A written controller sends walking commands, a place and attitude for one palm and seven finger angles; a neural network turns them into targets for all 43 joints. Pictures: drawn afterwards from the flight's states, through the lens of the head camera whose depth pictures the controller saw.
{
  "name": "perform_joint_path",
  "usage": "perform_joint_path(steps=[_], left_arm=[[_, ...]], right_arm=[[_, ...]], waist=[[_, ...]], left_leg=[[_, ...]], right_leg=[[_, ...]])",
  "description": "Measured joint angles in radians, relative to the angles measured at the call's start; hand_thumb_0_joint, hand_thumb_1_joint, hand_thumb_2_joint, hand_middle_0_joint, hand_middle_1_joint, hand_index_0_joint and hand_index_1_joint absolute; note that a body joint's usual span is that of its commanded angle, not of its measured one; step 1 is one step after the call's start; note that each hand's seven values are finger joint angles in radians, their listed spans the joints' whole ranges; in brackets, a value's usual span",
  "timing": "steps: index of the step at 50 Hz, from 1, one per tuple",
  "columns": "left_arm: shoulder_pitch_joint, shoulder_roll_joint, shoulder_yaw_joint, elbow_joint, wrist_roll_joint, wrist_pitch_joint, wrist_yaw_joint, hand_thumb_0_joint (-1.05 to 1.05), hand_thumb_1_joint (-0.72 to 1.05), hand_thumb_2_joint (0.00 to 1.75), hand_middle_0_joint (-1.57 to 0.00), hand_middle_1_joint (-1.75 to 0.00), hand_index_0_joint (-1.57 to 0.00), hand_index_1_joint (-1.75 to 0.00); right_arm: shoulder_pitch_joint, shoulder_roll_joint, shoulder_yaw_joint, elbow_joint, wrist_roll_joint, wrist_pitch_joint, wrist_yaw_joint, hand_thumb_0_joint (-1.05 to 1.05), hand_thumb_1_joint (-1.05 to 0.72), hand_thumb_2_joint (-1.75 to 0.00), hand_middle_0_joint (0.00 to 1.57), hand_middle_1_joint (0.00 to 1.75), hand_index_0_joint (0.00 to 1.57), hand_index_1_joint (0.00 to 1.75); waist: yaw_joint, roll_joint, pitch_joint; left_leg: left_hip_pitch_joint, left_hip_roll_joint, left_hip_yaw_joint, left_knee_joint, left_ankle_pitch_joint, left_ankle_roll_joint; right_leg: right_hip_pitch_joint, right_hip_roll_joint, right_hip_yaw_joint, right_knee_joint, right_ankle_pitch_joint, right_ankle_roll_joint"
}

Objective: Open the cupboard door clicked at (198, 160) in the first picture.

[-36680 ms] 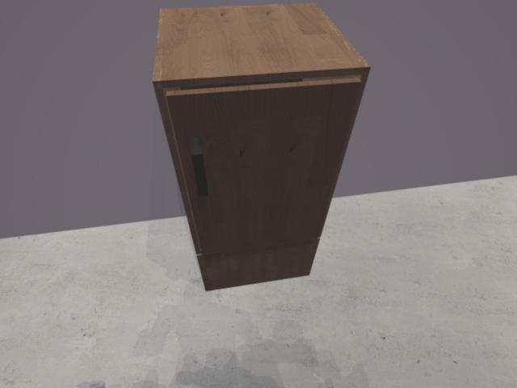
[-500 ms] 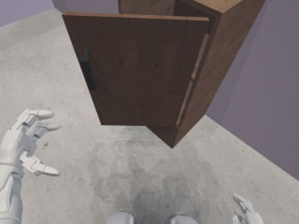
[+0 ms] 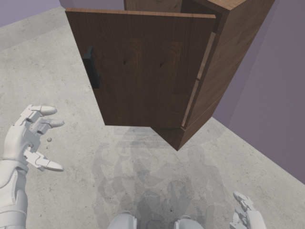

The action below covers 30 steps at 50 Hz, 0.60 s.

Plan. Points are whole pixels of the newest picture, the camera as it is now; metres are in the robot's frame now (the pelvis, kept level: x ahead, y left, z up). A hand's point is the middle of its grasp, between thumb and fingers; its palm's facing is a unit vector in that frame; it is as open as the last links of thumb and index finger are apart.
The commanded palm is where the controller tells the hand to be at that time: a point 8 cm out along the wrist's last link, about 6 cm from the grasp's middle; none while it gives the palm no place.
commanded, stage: move the hooked fingers beside the handle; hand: left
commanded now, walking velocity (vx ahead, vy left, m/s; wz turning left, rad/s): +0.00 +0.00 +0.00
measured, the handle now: (93, 68) +0.58 +0.24 +0.04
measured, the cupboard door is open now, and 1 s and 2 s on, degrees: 44 44 44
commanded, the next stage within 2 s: none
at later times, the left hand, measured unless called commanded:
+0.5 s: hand (59, 113) +0.38 +0.28 +0.05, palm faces +0.04 -1.00 -0.02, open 14.0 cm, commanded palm +0.36 +0.32 +0.05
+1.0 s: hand (63, 92) +0.45 +0.29 +0.05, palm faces +0.03 -1.00 -0.02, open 14.0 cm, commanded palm +0.44 +0.33 +0.05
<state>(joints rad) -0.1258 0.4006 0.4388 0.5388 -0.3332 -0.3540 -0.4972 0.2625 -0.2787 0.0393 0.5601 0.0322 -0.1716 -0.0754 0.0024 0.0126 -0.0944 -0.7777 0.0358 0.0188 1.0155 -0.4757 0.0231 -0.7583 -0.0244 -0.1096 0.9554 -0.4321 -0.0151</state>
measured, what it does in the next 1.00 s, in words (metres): stands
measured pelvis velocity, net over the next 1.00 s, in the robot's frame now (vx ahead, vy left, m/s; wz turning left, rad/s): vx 0.00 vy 0.01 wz -0.04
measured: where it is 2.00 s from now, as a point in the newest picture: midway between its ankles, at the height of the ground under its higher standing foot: outside the picture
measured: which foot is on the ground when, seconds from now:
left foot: down 0.00-1.00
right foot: down 0.00-1.00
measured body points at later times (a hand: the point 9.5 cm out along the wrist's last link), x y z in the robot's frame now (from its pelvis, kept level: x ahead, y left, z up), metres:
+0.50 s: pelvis +0.00 +0.00 +0.00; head +0.09 +0.02 +0.44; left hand +0.37 +0.33 +0.06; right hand +0.09 -0.27 -0.10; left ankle +0.01 +0.10 -0.68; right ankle +0.02 -0.12 -0.68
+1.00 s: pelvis +0.00 +0.01 -0.02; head +0.12 +0.04 +0.42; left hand +0.44 +0.35 +0.06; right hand +0.03 -0.26 -0.12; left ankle +0.01 +0.10 -0.68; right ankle +0.02 -0.12 -0.68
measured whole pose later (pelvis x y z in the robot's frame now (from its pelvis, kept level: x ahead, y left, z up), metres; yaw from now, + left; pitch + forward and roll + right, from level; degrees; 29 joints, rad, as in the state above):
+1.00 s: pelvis +0.00 +0.01 -0.02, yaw -3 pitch +21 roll -4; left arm -0.71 0.64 0.54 1.10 -0.18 -0.41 -0.51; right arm 0.37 -0.29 0.04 0.61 0.01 0.01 -0.04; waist -0.11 0.01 -0.10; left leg -0.97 0.06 0.04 1.10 -0.49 0.04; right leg -0.95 0.00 -0.09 1.00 -0.42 0.00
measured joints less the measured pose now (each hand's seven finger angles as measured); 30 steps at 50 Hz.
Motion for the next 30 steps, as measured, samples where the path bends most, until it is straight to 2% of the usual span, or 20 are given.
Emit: perform_joint_path(steps=[5,13,23,30], left_arm=[[-0.092,0.023,0.002,0.062,0.016,0.002,-0.004,-0.01,-0.51,0.3,-0.3,-1.2,-0.3,-1.2],[-0.15,0.051,0.022,0.129,0.028,0.014,-0.001,-0.01,-0.5,0.3,-0.3,-1.2,-0.3,-1.2],[-0.247,0.075,0.048,0.242,0.058,-0.024,0.007,-0.01,-0.5,0.3,-0.3,-1.2,-0.3,-1.2],[-0.384,0.12,0.054,0.378,0.095,-0.041,0.004,-0.01,-0.51,0.3,-0.3,-1.2,-0.3,-1.2]], right_arm=[[-0.001,-0.002,-0.001,0.015,-0.001,0.004,-0.004,0.01,-0.91,-0.9,0.2,0.3,0.2,0.3],[0.035,-0.004,-0.008,0.01,-0.001,0.032,0.011,0.01,-0.91,-0.9,0.2,0.3,0.2,0.3],[0.067,-0.009,-0.013,0.034,-0.006,0.071,0.017,0.01,-0.91,-0.9,0.2,0.3,0.2,0.3],[0.069,-0.01,-0.009,0.05,-0.01,0.09,0.014,0.0,-0.91,-0.9,0.2,0.3,0.2,0.3]], waist=[[-0.009,-0.002,0.002],[-0.033,-0.001,-0.01],[-0.048,-0.003,-0.008],[-0.063,-0.008,-0.007]], left_leg=[[-0.02,0.002,-0.003,0.011,-0.002,-0.001],[-0.026,0.007,0.015,-0.002,0.0,0.002],[-0.053,0.009,0.021,0.009,-0.001,0.006],[-0.099,0.01,0.015,0.035,-0.004,0.009]], right_leg=[[-0.018,0.002,-0.002,0.008,-0.001,-0.002],[-0.034,0.008,0.016,-0.001,0.007,0.002],[-0.063,0.009,0.022,0.007,0.01,0.005],[-0.104,0.009,0.017,0.026,0.01,0.006]])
